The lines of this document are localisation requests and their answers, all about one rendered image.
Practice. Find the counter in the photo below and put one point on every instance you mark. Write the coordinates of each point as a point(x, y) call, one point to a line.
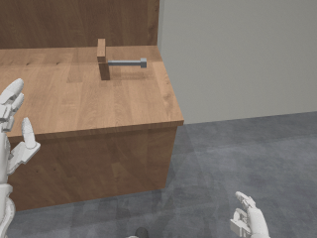
point(104, 130)

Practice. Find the left robot hand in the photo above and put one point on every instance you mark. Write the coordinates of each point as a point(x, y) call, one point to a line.
point(11, 100)

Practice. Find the robot left foot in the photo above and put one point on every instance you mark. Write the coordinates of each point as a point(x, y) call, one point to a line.
point(141, 232)

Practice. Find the left robot forearm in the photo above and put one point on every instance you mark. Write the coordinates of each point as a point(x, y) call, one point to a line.
point(7, 208)

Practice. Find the tap lever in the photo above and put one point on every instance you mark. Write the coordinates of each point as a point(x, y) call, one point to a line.
point(121, 62)

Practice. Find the right robot hand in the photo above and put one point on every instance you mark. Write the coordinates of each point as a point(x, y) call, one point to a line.
point(252, 222)

